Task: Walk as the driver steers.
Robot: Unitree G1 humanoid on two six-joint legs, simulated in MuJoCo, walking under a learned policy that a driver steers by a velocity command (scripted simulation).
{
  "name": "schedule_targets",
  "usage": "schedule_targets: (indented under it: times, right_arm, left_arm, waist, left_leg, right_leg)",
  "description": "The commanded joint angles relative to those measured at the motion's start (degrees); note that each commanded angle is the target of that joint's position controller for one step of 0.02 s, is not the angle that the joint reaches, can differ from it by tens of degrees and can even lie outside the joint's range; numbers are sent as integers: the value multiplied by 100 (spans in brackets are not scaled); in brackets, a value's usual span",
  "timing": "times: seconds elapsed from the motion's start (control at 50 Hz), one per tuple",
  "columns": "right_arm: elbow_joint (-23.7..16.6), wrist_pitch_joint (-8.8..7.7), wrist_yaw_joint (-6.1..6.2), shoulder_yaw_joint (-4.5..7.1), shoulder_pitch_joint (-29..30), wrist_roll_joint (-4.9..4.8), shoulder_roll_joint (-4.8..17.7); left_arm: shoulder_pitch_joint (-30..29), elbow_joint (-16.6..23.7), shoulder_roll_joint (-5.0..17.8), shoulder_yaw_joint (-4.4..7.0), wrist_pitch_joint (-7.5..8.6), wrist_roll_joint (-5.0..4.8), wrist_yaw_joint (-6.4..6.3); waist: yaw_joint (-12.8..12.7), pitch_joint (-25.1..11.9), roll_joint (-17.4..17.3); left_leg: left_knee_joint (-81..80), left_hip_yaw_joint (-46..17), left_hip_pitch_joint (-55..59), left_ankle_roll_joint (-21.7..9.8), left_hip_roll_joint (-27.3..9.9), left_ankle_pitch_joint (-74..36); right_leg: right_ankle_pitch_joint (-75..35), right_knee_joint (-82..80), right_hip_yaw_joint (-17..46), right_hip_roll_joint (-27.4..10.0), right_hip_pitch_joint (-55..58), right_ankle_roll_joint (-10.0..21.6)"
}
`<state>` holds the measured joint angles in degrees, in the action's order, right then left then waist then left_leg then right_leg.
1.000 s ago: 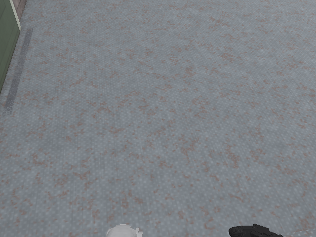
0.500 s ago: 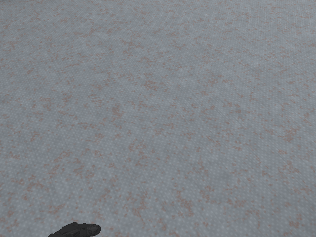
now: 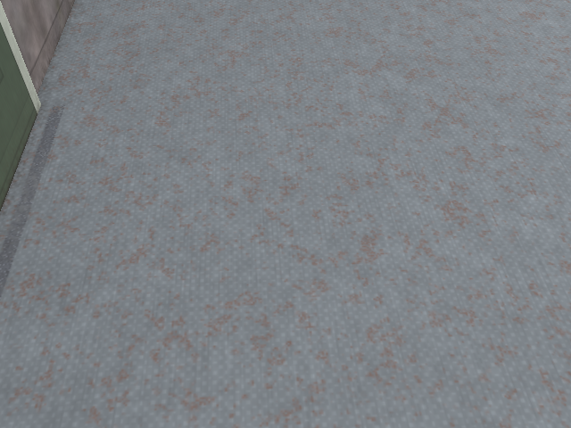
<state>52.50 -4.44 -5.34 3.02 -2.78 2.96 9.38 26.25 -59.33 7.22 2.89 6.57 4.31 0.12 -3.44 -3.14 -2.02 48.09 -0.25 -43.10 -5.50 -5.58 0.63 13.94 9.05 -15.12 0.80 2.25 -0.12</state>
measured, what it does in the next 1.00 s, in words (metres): walks ahead: left foot, then right foot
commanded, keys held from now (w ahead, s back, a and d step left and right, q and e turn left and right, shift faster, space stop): w+q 0.22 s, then q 0.20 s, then e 0.58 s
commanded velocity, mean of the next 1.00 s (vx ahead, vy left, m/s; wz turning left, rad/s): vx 0.22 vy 0.00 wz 0.15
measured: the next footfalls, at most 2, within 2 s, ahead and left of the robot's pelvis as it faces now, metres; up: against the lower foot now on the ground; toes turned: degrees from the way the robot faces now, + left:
left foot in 0.16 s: +0.25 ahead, +0.14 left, +0.00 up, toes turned +8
right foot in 0.66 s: +0.46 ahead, +0.01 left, +0.00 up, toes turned +18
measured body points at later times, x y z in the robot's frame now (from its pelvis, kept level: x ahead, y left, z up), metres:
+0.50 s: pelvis +0.22 +0.08 +0.00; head +0.26 +0.11 +0.45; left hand +0.39 +0.38 -0.08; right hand +0.37 -0.17 -0.11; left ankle +0.21 +0.13 -0.74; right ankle +0.43 -0.06 -0.67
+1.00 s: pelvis +0.31 +0.10 -0.01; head +0.34 +0.12 +0.43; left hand +0.41 +0.40 -0.12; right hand +0.51 -0.13 -0.10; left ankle +0.31 +0.22 -0.74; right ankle +0.42 +0.00 -0.74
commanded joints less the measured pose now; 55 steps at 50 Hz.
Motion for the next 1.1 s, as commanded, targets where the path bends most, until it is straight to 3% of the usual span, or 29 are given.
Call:
schedule_targets:
  times: [0.02,0.08,0.1,0.14,0.16,0.18,0.2,0.22,0.24,0.26,0.3,0.4,0.48,0.54,0.58,0.62,0.66,0.68,0.7,0.72,0.74,0.8,0.88,0.98,1.0,1.02,1.04,1.06,1.1]
  right_arm:
    - [-316,71,28,-15,212,-1,118]
    - [-409,89,71,60,536,-12,265]
    - [-741,140,202,201,842,-729,671]
    - [-693,222,302,318,16,-578,752]
    - [-462,262,371,533,-996,-502,1124]
    - [-336,319,476,723,-1733,-437,1774]
    - [-536,241,469,666,-1511,-407,1948]
    - [-549,215,452,551,-1678,-346,1568]
    - [-536,181,480,449,-1402,-290,1212]
    - [-681,142,471,368,-875,-326,1028]
    - [-836,130,523,286,-448,-334,795]
    - [-960,159,695,426,-934,-354,1308]
    - [-1014,279,830,368,-1151,-428,1056]
    - [-978,257,883,280,-1225,-326,832]
    - [-999,199,875,270,-1105,-200,850]
    - [-1038,191,892,328,-1099,-221,1021]
    - [-1109,249,953,402,-1062,-300,1193]
    - [-1240,215,937,418,-1124,-241,1156]
    - [-1304,168,937,409,-1253,-242,1067]
    - [-1445,161,898,361,-884,-173,1066]
    - [-1548,203,815,380,-952,-226,1147]
    - [-1638,495,804,337,-653,-247,904]
    - [-1688,497,822,250,-660,-299,597]
    - [-1602,388,703,315,-989,-326,837]
    - [-1582,389,694,385,-1161,-288,1028]
    - [-1635,409,723,499,-1299,-99,1563]
    - [-1715,388,683,540,-1045,112,1761]
    - [-1917,336,737,442,-662,105,1428]
    - [-2023,304,787,319,-59,-137,1064]
  left_arm:
    - [-512,369,707,15,249,-5,97]
    - [-209,244,792,41,164,12,33]
    - [-623,369,1758,394,-115,-621,-204]
    - [-584,465,1585,404,-260,-659,-367]
    - [-647,562,1421,383,-275,-607,-378]
    - [-833,822,1065,305,-224,-425,-376]
    - [-428,1131,347,93,1,-400,-252]
    - [-1015,1205,684,196,225,-621,-145]
    - [-1454,1441,723,178,331,-715,-148]
    - [-1558,1460,782,205,342,-603,-218]
    - [-1501,1550,1029,308,163,-440,-287]
    - [-2109,1909,876,250,-117,-281,-427]
    - [-2600,2018,887,156,-195,-376,-339]
    - [-2729,1961,911,92,-174,-403,-142]
    - [-2747,1956,1090,150,-164,-409,-100]
    - [-2795,2047,1242,192,-126,-421,-53]
    - [-2409,2021,1396,257,-68,-424,-6]
    - [-2058,1963,1524,302,-65,-356,12]
    - [-1689,1944,1621,342,-132,-325,-1]
    - [-1321,1869,1445,313,-279,-374,-82]
    - [-1358,1928,1378,273,-360,-387,-156]
    - [-2132,2273,1453,315,-539,-483,-231]
    - [-2125,2370,1583,414,-738,-444,-220]
    - [-1952,2428,1650,469,-809,-571,-254]
    - [-1852,2445,1537,444,-830,-570,-274]
    - [-1893,2579,1259,374,-816,-566,-269]
    - [-1988,2758,1388,427,-701,-558,-247]
    - [-1856,2609,1747,554,-661,-497,-214]
    - [-1423,2261,1756,587,-805,-499,-231]
  waist:
    - [491,554,493]
    - [414,643,546]
    - [507,856,635]
    - [902,321,739]
    - [1275,-131,723]
    - [1363,-510,-351]
    - [735,-1282,-1275]
    - [999,-1343,-622]
    - [882,-982,-499]
    - [558,-593,41]
    - [172,-442,102]
    - [234,-354,65]
    - [521,-582,-328]
    - [664,-587,-294]
    - [627,-442,-309]
    - [622,-311,-325]
    - [375,-416,-109]
    - [426,-704,254]
    - [373,-1158,875]
    - [38,-1277,1897]
    - [61,-1401,1565]
    - [352,-489,440]
    - [412,-527,1133]
    - [538,-608,1258]
    - [578,-609,1033]
    - [535,-510,-270]
    - [458,-289,-1726]
    - [317,-237,-1188]
    - [53,-88,-450]
  left_leg:
    - [-718,-87,297,-60,-25,-55]
    - [-1080,50,300,-138,171,371]
    - [-751,627,521,-179,478,658]
    - [-1058,861,1883,-410,851,999]
    - [-1347,565,3259,-632,942,789]
    - [-1673,-1303,4641,-980,-128,231]
    - [-2741,-4342,6129,-1965,-1160,1427]
    - [-3203,-4313,6007,-1710,-1083,1579]
    - [-3281,-3599,5480,-1439,-987,968]
    - [-3167,-2823,4590,-1246,-779,-132]
    - [-3023,-1959,3337,-1101,-469,-1619]
    - [-2855,-1419,2659,-788,16,-2913]
    - [-2591,-1178,3047,-257,106,-2768]
    - [-2645,-1293,3172,-230,-142,-2219]
    - [-2418,-1383,3447,-237,-339,-2360]
    - [-2070,-1505,3860,-233,-461,-2739]
    - [-1365,-1309,3853,-47,-180,-3129]
    - [-699,-1092,3214,188,307,-2855]
    - [430,-668,2247,647,950,-1402]
    - [1694,-291,1020,1063,1446,2544]
    - [2539,-726,695,1035,1241,3565]
    - [2039,-617,774,884,773,2855]
    - [84,-220,1822,849,987,2545]
    - [-1979,-169,2896,623,1004,1486]
    - [-2311,-421,3507,441,576,1408]
    - [-2721,-1773,4033,-140,-788,1471]
    - [-3235,-3241,3406,-921,-1827,662]
    - [-3216,-2958,3206,-1036,-1754,408]
    - [-2940,-1705,3051,-473,-1010,160]
  right_leg:
    - [-3872,-286,323,-1895,-45,1216]
    - [-3840,-29,116,-1984,757,1098]
    - [-4501,673,-161,-1720,411,498]
    - [-5571,2120,-212,-1633,-23,258]
    - [-5077,3431,-167,-1381,-689,94]
    - [-1928,5518,-135,-913,-2338,-174]
    - [1805,7345,1072,184,-4293,-353]
    - [1589,7810,1938,-49,-4877,-172]
    - [1036,7720,1946,-224,-5080,-19]
    - [610,7327,1936,-496,-4845,7]
    - [464,6787,1976,-760,-4079,-83]
    - [-262,5088,1768,-392,-4010,-297]
    - [-1565,3491,1798,-297,-3788,-264]
    - [-2173,2914,1890,-368,-3227,-180]
    - [-1649,2754,1972,-388,-3287,-60]
    - [-940,2565,1890,-293,-3461,115]
    - [-1752,1987,1854,-199,-2782,411]
    - [-3432,2088,2316,-441,-1747,796]
    - [-4772,2139,3088,-1053,-614,1555]
    - [-5218,1568,4347,-1967,51,2344]
    - [-4191,1209,4950,-2164,-42,2309]
    - [-1630,1005,3982,-1325,-1503,1374]
    - [-556,846,3632,-628,-2121,1128]
    - [276,1095,3968,-523,-2292,866]
    - [821,1417,3814,-311,-2819,619]
    - [1603,2817,2982,317,-4005,272]
    - [2127,4161,2325,643,-4605,37]
    - [1814,5290,2532,331,-4446,-92]
    - [1121,6068,2337,248,-4299,-232]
